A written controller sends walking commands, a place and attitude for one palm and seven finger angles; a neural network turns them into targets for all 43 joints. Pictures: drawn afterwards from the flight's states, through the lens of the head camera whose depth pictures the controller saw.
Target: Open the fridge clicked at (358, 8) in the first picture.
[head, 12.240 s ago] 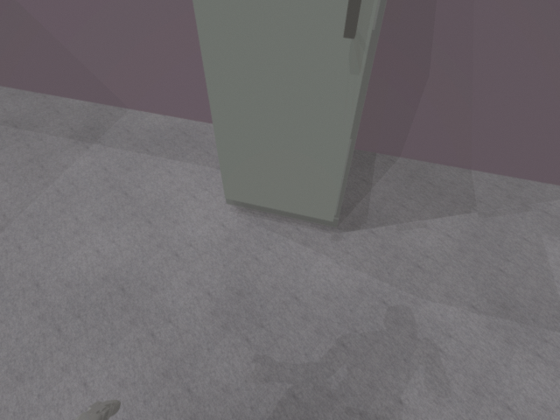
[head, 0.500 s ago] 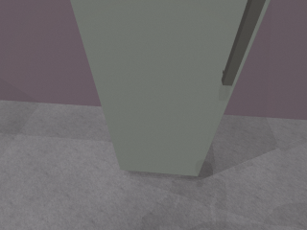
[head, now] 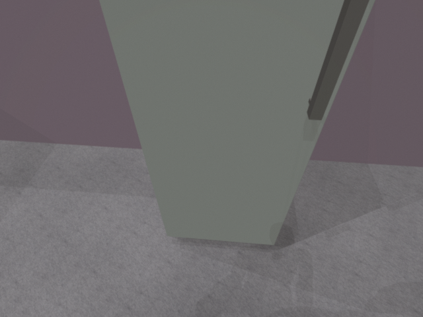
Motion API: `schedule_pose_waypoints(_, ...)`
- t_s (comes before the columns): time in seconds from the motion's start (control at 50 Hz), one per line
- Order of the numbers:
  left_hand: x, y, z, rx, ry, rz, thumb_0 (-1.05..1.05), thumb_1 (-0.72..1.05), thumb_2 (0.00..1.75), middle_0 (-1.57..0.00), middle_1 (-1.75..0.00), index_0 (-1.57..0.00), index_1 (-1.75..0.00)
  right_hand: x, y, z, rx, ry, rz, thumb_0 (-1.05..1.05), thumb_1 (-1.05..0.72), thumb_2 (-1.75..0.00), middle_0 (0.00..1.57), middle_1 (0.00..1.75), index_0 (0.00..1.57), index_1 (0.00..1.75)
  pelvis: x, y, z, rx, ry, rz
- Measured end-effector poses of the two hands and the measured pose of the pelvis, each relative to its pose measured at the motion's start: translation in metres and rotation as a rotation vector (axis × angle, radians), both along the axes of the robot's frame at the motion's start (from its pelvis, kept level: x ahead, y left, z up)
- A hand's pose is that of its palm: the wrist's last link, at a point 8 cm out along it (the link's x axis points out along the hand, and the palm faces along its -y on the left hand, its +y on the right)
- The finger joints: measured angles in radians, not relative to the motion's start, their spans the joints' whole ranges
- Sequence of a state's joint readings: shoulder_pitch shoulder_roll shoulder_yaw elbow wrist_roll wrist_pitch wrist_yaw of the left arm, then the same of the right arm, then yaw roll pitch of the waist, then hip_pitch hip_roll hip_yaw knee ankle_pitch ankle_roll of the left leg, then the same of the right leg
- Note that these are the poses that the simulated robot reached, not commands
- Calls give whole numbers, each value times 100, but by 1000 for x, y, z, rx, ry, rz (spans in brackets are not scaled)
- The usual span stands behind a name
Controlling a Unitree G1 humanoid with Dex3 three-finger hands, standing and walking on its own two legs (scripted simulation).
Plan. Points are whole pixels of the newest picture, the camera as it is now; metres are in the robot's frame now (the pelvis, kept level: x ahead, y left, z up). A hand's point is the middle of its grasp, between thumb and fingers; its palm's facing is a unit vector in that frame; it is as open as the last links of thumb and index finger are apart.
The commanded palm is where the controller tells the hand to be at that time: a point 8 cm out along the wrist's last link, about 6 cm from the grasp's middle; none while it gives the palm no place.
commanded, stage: look again from close up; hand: right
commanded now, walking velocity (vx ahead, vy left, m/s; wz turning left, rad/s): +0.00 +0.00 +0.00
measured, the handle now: (333, 49) +0.54 -0.20 +0.26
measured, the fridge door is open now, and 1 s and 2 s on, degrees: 0 0 0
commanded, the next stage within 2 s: shuffle to correct the standing spot in 0.38 s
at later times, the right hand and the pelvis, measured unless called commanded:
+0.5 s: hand out of the picture -0.01 -0.15 -0.18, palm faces +0.05 +0.99 -0.15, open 7.3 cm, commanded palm none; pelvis +0.00 +0.00 +0.00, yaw +0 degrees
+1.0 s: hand out of the picture +0.08 -0.18 -0.18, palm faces +0.02 +0.99 -0.15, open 7.3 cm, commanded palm none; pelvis +0.09 -0.02 +0.00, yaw +1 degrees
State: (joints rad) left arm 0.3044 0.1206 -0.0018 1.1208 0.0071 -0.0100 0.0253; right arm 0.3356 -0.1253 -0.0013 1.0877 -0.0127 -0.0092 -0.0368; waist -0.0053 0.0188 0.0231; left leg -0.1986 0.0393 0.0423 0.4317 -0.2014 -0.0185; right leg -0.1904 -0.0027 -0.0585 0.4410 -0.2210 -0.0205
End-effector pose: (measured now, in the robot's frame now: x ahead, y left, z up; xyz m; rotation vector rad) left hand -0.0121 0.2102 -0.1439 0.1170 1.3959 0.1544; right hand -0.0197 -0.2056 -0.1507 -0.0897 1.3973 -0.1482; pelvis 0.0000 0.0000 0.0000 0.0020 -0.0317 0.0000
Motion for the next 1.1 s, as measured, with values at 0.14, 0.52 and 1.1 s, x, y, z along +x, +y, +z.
schedule_pose_waypoints(0.14, -3, -1, 0, -4, 7, 2, 1, 92, 90, -20, -30, -20, -30, -2, 0, 0, 0, 6, 0, 0, -91, -90, 19, 30, 20, 30, 0, 1, 0, 0, 2, 1)
schedule_pose_waypoints(0.52, 0, -2, -1, -8, 24, 5, 1, 92, 90, -20, -30, -20, -30, 1, 4, 0, 5, 22, -4, 0, -91, -90, 19, 30, 20, 30, 6, 2, 0, -1, 13, 3)
schedule_pose_waypoints(1.1, 23, -34, -7, -55, 214, 63, 0, 91, 90, -20, -30, -20, -30, 160, -37, 0, -86, -96, 26, 2, -95, -90, 20, 30, 20, 30, 106, -5, -12, -17, 19, -10)
